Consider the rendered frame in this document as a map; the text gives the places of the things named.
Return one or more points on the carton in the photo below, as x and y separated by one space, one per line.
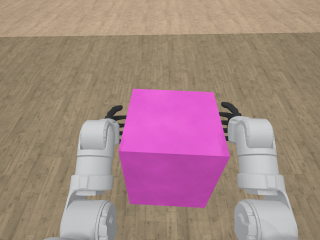
173 148

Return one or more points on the robot left forearm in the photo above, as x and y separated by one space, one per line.
93 172

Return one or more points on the left robot hand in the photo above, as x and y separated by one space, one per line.
117 117

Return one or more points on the left robot upper arm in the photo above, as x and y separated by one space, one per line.
88 219

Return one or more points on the robot right forearm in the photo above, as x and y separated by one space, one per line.
258 166

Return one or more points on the right robot upper arm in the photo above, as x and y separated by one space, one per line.
264 219

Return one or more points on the right robot hand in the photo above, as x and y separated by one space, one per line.
234 112

